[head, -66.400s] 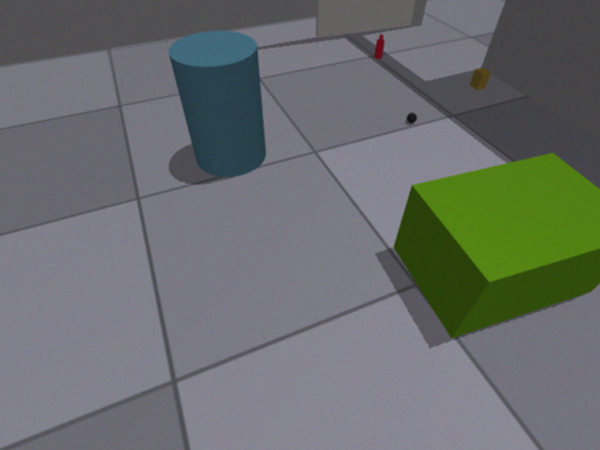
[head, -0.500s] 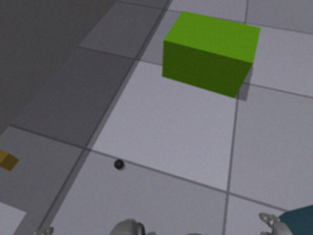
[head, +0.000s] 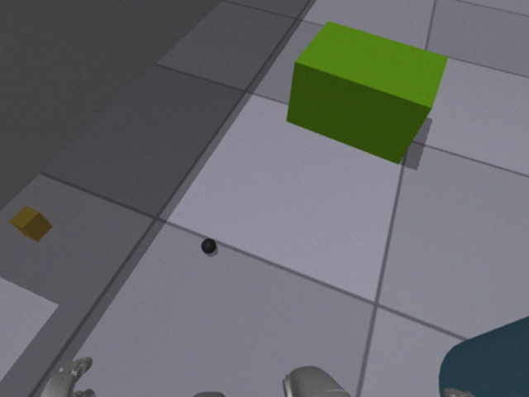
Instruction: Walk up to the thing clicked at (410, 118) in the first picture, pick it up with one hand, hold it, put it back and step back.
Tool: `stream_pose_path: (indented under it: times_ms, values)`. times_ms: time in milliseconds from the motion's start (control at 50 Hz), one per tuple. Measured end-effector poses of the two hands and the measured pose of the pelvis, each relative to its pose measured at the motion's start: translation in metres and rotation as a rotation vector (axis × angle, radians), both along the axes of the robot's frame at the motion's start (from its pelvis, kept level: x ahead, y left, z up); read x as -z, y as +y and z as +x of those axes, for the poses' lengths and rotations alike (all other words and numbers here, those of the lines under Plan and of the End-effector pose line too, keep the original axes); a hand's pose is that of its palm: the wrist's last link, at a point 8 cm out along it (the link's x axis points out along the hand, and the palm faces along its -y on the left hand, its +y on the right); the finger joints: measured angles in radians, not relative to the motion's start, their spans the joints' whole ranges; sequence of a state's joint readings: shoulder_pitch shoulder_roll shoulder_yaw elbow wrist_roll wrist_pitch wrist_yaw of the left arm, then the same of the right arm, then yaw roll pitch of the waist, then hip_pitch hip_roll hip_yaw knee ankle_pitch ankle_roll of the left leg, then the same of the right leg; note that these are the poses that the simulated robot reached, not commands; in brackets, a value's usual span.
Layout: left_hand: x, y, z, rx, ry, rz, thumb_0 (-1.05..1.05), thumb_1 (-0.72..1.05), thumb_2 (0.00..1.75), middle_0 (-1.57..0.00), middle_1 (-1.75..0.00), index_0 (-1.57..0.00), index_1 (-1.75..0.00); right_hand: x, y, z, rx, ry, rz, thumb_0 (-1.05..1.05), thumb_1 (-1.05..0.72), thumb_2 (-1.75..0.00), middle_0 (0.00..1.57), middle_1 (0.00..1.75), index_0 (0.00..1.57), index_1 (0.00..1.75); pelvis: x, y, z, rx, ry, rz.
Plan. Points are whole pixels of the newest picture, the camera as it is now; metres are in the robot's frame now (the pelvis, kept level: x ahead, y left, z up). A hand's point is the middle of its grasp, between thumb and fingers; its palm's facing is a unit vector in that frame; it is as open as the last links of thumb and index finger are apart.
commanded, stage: step back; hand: left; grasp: from above
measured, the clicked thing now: (208, 246) +0.71 +0.19 -0.73
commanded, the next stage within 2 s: none
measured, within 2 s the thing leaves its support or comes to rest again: neither
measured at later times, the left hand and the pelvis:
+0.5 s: hand out of the picture -0.07 +0.24 -0.14, palm faces +0.00 -0.90 -0.44, open 7.4 cm; pelvis -0.17 -0.03 -0.01, yaw +0 degrees
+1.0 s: hand out of the picture -0.29 +0.22 -0.15, palm faces -0.03 -0.91 -0.41, open 7.4 cm; pelvis -0.34 -0.05 -0.01, yaw -3 degrees
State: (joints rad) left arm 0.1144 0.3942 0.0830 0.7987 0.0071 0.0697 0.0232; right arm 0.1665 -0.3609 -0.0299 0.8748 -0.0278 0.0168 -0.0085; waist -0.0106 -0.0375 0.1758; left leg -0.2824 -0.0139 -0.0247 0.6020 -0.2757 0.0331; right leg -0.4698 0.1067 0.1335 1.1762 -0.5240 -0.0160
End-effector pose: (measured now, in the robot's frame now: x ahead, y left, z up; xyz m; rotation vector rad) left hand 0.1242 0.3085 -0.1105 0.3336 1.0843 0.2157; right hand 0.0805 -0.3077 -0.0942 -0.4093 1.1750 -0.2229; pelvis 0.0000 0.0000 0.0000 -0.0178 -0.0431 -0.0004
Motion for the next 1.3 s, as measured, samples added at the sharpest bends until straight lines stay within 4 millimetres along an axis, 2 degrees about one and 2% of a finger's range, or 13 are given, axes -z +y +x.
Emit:
stream_pose_path:
  times_ms: [180,260,360,460,540,600,720,820,900,980,1040,1160,1300]
  values:
    - [0.006,-0.011,-0.079,0.035,0.082,0.028,0.01,0.91,0.90,-0.20,-0.30,-0.20,-0.30,0.002,-0.017,-0.030,-0.004,-0.127,0.004,0.00,-0.90,-0.90,0.20,0.30,0.21,0.30,0.008,-0.015,-0.063,0.069,0.004,0.003]
    - [0.006,-0.024,-0.122,0.038,0.098,0.050,0.01,0.91,0.90,-0.20,-0.30,-0.20,-0.30,0.017,-0.038,-0.058,0.017,-0.145,0.021,0.00,-0.90,-0.90,0.20,0.30,0.21,0.30,0.017,-0.028,-0.096,0.070,-0.006,-0.014]
    - [-0.010,-0.033,-0.175,0.009,0.117,0.057,0.01,0.91,0.90,-0.20,-0.30,-0.21,-0.30,0.019,-0.047,-0.107,0.051,-0.087,0.035,0.00,-0.90,-0.90,0.20,0.30,0.21,0.30,0.007,-0.034,-0.125,0.059,-0.006,0.040]
    - [-0.017,-0.030,-0.195,0.001,0.070,0.079,0.01,0.90,0.90,-0.20,-0.31,-0.21,-0.30,0.023,-0.047,-0.161,0.034,0.000,0.028,0.00,-0.90,-0.90,0.20,0.30,0.21,0.30,0.005,-0.033,-0.156,0.017,0.004,0.042]
    - [-0.011,-0.020,-0.204,-0.002,-0.006,0.075,0.01,0.90,0.90,-0.20,-0.31,-0.21,-0.30,0.027,-0.038,-0.196,0.004,0.058,0.014,0.00,-0.90,-0.90,0.20,0.30,0.21,0.30,0.012,-0.028,-0.186,-0.029,0.006,0.029]
    - [-0.001,-0.014,-0.216,-0.011,-0.034,0.055,0.01,0.91,0.90,-0.20,-0.31,-0.21,-0.30,0.027,-0.028,-0.219,-0.007,0.070,0.011,0.00,-0.90,-0.90,0.20,0.30,0.21,0.30,0.016,-0.024,-0.211,-0.034,-0.015,0.052]
    - [-0.001,-0.021,-0.257,-0.024,-0.008,0.015,0.01,0.91,0.90,-0.20,-0.30,-0.20,-0.30,0.008,-0.021,-0.250,-0.020,0.020,0.013,0.01,-0.90,-0.90,0.20,0.30,0.21,0.30,0.004,-0.026,-0.251,-0.023,-0.009,0.003]
    - [0.002,-0.029,-0.307,0.000,0.040,0.012,0.01,0.91,0.90,-0.20,-0.30,-0.20,-0.30,0.001,-0.031,-0.261,-0.030,-0.069,0.004,0.00,-0.90,-0.90,0.20,0.30,0.21,0.30,0.004,-0.032,-0.289,0.018,0.002,-0.004]
    - [0.008,-0.038,-0.353,0.019,0.092,0.035,0.01,0.91,0.90,-0.20,-0.30,-0.20,-0.30,0.008,-0.048,-0.277,-0.024,-0.131,0.016,0.00,-0.90,-0.90,0.20,0.30,0.21,0.30,0.013,-0.044,-0.319,0.056,0.008,0.011]
    - [0.002,-0.049,-0.407,-0.005,0.144,0.044,0.01,0.91,0.90,-0.20,-0.30,-0.21,-0.30,0.015,-0.062,-0.309,0.014,-0.113,0.031,0.00,-0.90,-0.90,0.20,0.30,0.21,0.30,0.010,-0.054,-0.341,0.059,-0.005,0.012]
    - [-0.006,-0.050,-0.437,-0.040,0.163,0.053,0.01,0.91,0.90,-0.20,-0.31,-0.21,-0.30,0.017,-0.066,-0.336,0.026,-0.072,0.042,0.00,-0.90,-0.90,0.20,0.30,0.21,0.30,0.005,-0.055,-0.351,0.049,-0.007,0.032]
    - [-0.011,-0.039,-0.460,-0.077,0.125,0.065,0.01,0.90,0.90,-0.20,-0.31,-0.21,-0.30,0.026,-0.063,-0.381,0.006,0.045,0.051,0.00,-0.90,-0.90,0.20,0.30,0.20,0.30,0.005,-0.052,-0.364,-0.008,-0.003,0.028]
    - [-0.004,-0.029,-0.460,-0.086,0.123,0.040,0.01,0.91,0.90,-0.20,-0.30,-0.20,-0.30,0.023,-0.042,-0.398,0.012,0.030,0.078,0.01,-0.90,-0.90,0.20,0.30,0.21,0.30,0.003,-0.046,-0.372,-0.016,-0.018,0.050]
